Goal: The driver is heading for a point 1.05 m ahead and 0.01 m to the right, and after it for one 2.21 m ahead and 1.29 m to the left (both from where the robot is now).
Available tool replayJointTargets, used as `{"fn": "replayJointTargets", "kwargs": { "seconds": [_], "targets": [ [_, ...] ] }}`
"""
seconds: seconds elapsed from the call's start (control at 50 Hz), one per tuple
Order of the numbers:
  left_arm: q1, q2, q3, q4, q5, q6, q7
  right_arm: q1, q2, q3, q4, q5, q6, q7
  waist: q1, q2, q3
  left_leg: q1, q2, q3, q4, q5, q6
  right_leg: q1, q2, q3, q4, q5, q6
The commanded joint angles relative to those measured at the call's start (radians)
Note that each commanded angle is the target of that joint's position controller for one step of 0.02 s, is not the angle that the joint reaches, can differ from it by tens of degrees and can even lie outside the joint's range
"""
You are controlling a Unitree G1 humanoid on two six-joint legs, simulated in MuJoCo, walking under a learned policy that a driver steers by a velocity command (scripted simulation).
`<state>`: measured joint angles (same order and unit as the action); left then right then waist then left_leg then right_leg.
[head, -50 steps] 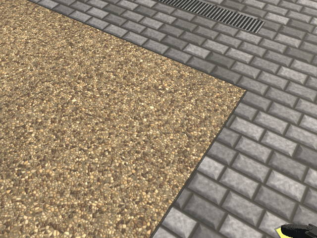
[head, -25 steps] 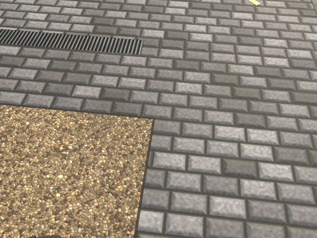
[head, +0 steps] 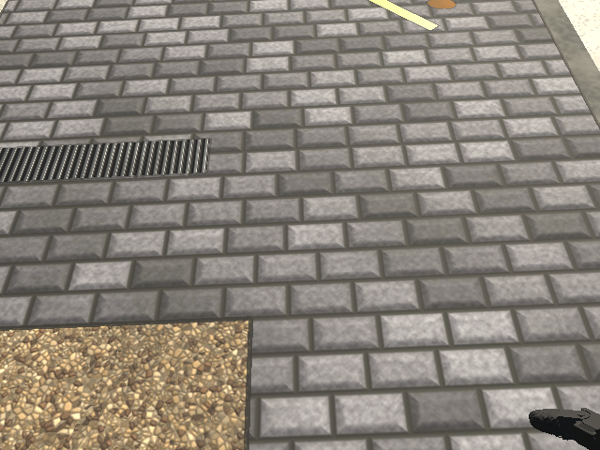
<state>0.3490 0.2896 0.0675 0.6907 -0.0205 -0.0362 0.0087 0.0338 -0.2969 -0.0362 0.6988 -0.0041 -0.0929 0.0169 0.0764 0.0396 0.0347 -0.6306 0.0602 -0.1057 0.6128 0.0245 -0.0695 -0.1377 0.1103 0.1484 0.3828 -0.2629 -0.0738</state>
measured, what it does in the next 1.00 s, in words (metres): walks ahead: left foot, then right foot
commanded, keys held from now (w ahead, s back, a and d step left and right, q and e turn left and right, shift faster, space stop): w+e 0.32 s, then w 0.34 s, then w+q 0.34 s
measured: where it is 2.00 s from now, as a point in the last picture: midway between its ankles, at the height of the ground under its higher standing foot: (375, 219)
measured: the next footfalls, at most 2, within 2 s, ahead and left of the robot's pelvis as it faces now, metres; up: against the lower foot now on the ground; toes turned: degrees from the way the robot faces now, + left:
left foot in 0.12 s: +0.25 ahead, +0.15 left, +0.00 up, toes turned -8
right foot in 0.62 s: +0.45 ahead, -0.19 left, +0.00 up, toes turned -19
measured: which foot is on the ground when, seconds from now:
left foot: up 0.00-0.10, down 0.12-0.64, up 0.66-1.00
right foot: down 0.00-0.12, up 0.14-0.60, down 0.62-1.00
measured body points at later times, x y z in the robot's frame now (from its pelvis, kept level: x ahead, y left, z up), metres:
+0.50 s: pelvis +0.26 +0.02 +0.00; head +0.29 +0.01 +0.45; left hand +0.54 +0.19 -0.08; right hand +0.19 -0.26 -0.13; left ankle +0.21 +0.15 -0.74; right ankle +0.38 -0.18 -0.70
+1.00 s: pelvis +0.51 -0.11 +0.00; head +0.53 -0.11 +0.45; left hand +0.62 +0.16 -0.12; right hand +0.62 -0.39 -0.11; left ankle +0.73 +0.02 -0.68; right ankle +0.41 -0.17 -0.74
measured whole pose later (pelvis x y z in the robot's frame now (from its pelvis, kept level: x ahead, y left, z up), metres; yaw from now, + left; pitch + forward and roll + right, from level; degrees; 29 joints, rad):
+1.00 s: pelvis +0.51 -0.11 +0.00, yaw -10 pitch +1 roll -2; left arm 0.33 0.26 0.06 0.82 0.01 -0.09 0.00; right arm 0.15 -0.29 -0.05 0.81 0.02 -0.04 0.03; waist 0.06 0.05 0.02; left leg -0.70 0.10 -0.05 0.74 0.07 -0.01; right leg 0.04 0.05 -0.16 0.20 -0.25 -0.04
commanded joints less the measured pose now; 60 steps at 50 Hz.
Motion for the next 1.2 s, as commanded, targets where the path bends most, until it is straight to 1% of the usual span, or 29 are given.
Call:
{"fn": "replayJointTargets", "kwargs": {
  "seconds": [0.02,0.06,0.1,0.12,0.14,0.16,0.18,0.2,0.22,0.26,0.34,0.44,0.54,0.58,0.62,0.64,0.66,0.68,0.7,0.72,0.76,0.84,0.94,1.04,1.1,1.14,1.16,1.18,1.2],
  "targets": [
    [0.011,0.165,0.049,-0.042,-0.009,-0.008,0.009,-0.078,-0.101,-0.029,-0.083,0.012,-0.022,0.008,-0.015,-0.128,-0.027,0.166,-0.048,0.015,-0.087,0.026,0.013,-0.081,-0.229,0.217,-0.061,0.104,-0.135],
    [0.005,0.162,0.05,-0.039,-0.005,-0.002,0.011,-0.043,-0.123,-0.042,-0.079,0.014,-0.029,0.01,-0.039,-0.157,-0.031,0.212,-0.051,0.012,-0.107,-0.068,0.041,-0.042,-0.245,0.272,0.003,0.11,-0.119],
    [-0.005,0.115,0.035,-0.044,0.0,0.002,0.009,0.101,-0.15,-0.063,-0.046,0.005,-0.037,0.001,-0.114,-0.158,-0.094,0.427,-0.035,0.027,-0.159,-0.1,0.091,-0.07,-0.184,0.249,0.149,0.148,-0.072],
    [0.008,0.05,0.011,-0.057,0.013,-0.001,0.006,0.24,-0.2,-0.078,-0.034,-0.011,-0.04,-0.007,-0.167,-0.048,-0.224,0.667,0.127,-0.126,-0.151,-0.157,0.153,-0.177,-0.12,0.165,0.424,0.03,-0.033],
    [0.138,0.006,-0.004,-0.089,-0.018,-0.009,0.006,0.329,-0.283,-0.099,0.0,-0.022,-0.026,-0.004,-0.113,0.291,-0.341,0.957,0.346,-0.602,-0.264,-0.418,0.318,-0.519,0.007,0.027,0.749,-0.336,0.035],
    [0.129,0.111,0.012,-0.064,-0.026,-0.01,0.01,0.313,-0.194,-0.082,-0.01,0.004,-0.022,0.003,-0.133,0.21,-0.281,0.93,0.362,-0.709,-0.319,-0.648,0.313,-0.649,-0.075,0.047,0.891,-0.311,0.052],
    [0.021,0.165,0.029,-0.071,-0.018,-0.004,0.01,0.273,-0.133,-0.065,-0.02,0.007,-0.016,-0.001,-0.159,0.116,-0.162,0.821,0.318,-0.547,-0.33,-0.617,0.269,-0.677,-0.108,0.031,0.926,-0.217,0.059],
    [-0.033,0.161,0.031,-0.079,-0.007,0.001,0.012,0.225,-0.113,-0.056,-0.024,-0.003,-0.01,-0.004,-0.146,0.052,-0.101,0.712,0.275,-0.41,-0.336,-0.476,0.243,-0.645,-0.141,0.0,0.913,-0.147,0.065],
    [-0.068,0.148,0.033,-0.09,0.002,0.001,0.009,0.196,-0.091,-0.049,-0.016,-0.007,-0.006,-0.006,-0.132,0.045,-0.05,0.627,0.236,-0.31,-0.354,-0.357,0.237,-0.626,-0.166,-0.002,0.867,-0.099,0.068],
    [-0.061,0.11,0.031,-0.094,-0.009,0.009,-0.002,0.181,-0.071,-0.043,-0.004,-0.01,-0.011,-0.012,-0.103,0.089,-0.029,0.542,0.191,-0.173,-0.4,-0.24,0.225,-0.556,-0.202,-0.022,0.812,-0.054,0.066],
    [-0.119,0.056,0.015,-0.121,0.0,0.02,-0.006,0.21,-0.11,-0.058,0.036,-0.002,-0.022,-0.013,-0.106,0.045,-0.01,0.535,0.208,-0.044,-0.454,-0.082,0.265,-0.594,-0.218,-0.038,0.686,0.022,0.082],
    [-0.24,0.023,-0.006,-0.137,0.004,-0.004,-0.031,0.236,-0.142,-0.06,0.078,0.012,-0.009,-0.009,-0.136,0.021,0.015,0.545,0.172,0.109,-0.472,0.018,0.251,-0.519,-0.194,-0.095,0.379,0.234,0.072],
    [-0.357,0.041,-0.008,-0.178,0.0,-0.015,-0.053,0.318,-0.187,-0.069,0.138,0.038,0.017,-0.009,-0.149,0.035,0.049,0.653,0.226,0.125,-0.438,0.099,0.233,-0.464,-0.166,-0.15,0.211,0.172,0.03],
    [-0.291,0.078,0.011,-0.165,0.009,-0.016,-0.053,0.309,-0.208,-0.072,0.149,0.045,0.028,-0.013,-0.087,0.059,-0.005,0.684,0.222,0.158,-0.317,0.377,0.209,-0.321,-0.12,-0.19,0.156,0.119,-0.008],
    [-0.002,0.169,0.06,-0.076,0.014,-0.009,-0.036,0.306,-0.17,-0.052,0.147,0.033,0.031,-0.022,0.059,0.027,-0.185,0.499,0.144,0.232,0.052,0.411,0.145,0.147,-0.117,-0.165,0.131,0.194,-0.067],
    [0.111,0.283,0.081,-0.06,0.026,-0.003,-0.021,0.364,-0.066,-0.014,0.096,-0.001,0.016,-0.014,0.047,-0.199,-0.334,0.1,0.016,0.249,0.456,-0.093,0.076,0.533,-0.393,0.278,0.12,0.107,-0.205],
    [0.116,0.251,0.066,-0.063,0.014,-0.007,-0.023,0.371,-0.068,-0.008,0.112,0.009,-0.007,-0.009,0.039,-0.255,-0.452,-0.038,-0.07,0.075,0.651,-0.609,0.067,0.567,-0.51,0.605,-0.037,0.039,-0.287],
    [0.062,0.185,0.044,-0.059,0.017,-0.015,-0.027,0.295,-0.148,-0.033,0.093,0.047,-0.016,-0.001,0.044,-0.183,-0.311,-0.132,-0.009,0.024,0.713,-0.569,0.08,0.462,-0.479,0.461,-0.054,0.019,-0.237],
    [0.005,0.15,0.033,-0.056,0.016,-0.021,-0.027,0.235,-0.142,-0.031,0.078,0.058,-0.019,0.0,0.021,-0.157,-0.194,-0.138,0.033,0.043,0.675,-0.484,0.091,0.318,-0.435,0.301,-0.068,0.074,-0.199],
    [-0.053,0.117,0.023,-0.05,0.017,-0.027,-0.03,0.216,-0.129,-0.032,0.082,0.042,-0.015,-0.004,-0.014,-0.112,-0.125,-0.108,0.067,0.05,0.611,-0.409,0.088,0.192,-0.391,0.202,-0.1,0.124,-0.173],
    [-0.12,0.076,0.014,-0.046,0.028,-0.045,-0.033,0.264,-0.108,-0.036,0.105,0.034,0.014,-0.004,-0.075,-0.148,-0.08,0.008,0.098,0.028,0.553,-0.308,0.075,0.035,-0.348,0.084,-0.178,0.181,-0.15],
    [-0.121,0.089,0.024,0.002,0.041,-0.077,-0.023,0.233,-0.067,-0.035,0.099,0.033,0.048,-0.014,-0.091,-0.106,-0.014,-0.033,0.082,-0.01,0.456,-0.173,0.044,-0.03,-0.346,-0.061,-0.259,0.276,-0.15],
    [-0.1,0.114,0.027,0.042,0.036,-0.077,-0.005,0.105,-0.039,-0.025,0.06,0.023,0.037,0.008,-0.049,-0.086,0.028,-0.032,0.048,0.038,0.168,0.082,0.053,0.014,-0.322,-0.218,-0.283,0.319,-0.102],
    [-0.021,0.143,0.039,0.1,0.016,-0.048,0.004,-0.028,-0.026,-0.013,-0.016,0.022,0.036,0.039,0.001,-0.065,0.071,-0.094,0.032,0.098,0.022,0.026,0.099,0.197,-0.378,-0.277,-0.227,0.408,-0.083],
    [-0.036,0.177,0.049,0.105,0.009,-0.021,0.015,-0.01,-0.055,-0.026,-0.049,0.022,0.04,0.056,-0.037,-0.104,0.022,-0.011,-0.03,0.176,0.004,-0.13,0.149,0.275,-0.392,-0.315,-0.08,0.79,-0.051],
    [-0.058,0.197,0.053,0.098,0.007,-0.002,0.027,0.166,-0.117,-0.062,-0.022,0.025,0.047,0.051,-0.142,-0.124,-0.093,0.236,-0.112,0.225,-0.009,-0.189,0.199,0.244,-0.365,-0.347,0.19,1.041,-0.016],
    [-0.062,0.189,0.046,0.089,0.007,-0.003,0.033,0.328,-0.179,-0.095,0.014,0.027,0.051,0.035,-0.226,-0.084,-0.178,0.51,-0.117,0.166,-0.066,-0.138,0.242,0.09,-0.322,-0.36,0.433,0.911,0.022],
    [0.028,0.072,0.009,0.048,0.043,-0.023,0.022,0.401,-0.293,-0.123,0.024,0.03,0.057,0.014,-0.173,0.158,-0.284,0.892,0.14,-0.279,-0.074,-0.149,0.39,-0.324,-0.188,-0.345,0.812,0.19,0.088],
    [0.012,0.052,-0.011,0.03,0.032,-0.066,0.003,0.393,-0.279,-0.11,-0.005,0.031,0.045,0.018,-0.163,0.168,-0.435,1.06,0.285,-0.756,-0.266,-0.307,0.532,-0.561,-0.032,-0.118,1.021,-0.339,0.105]
  ]
}}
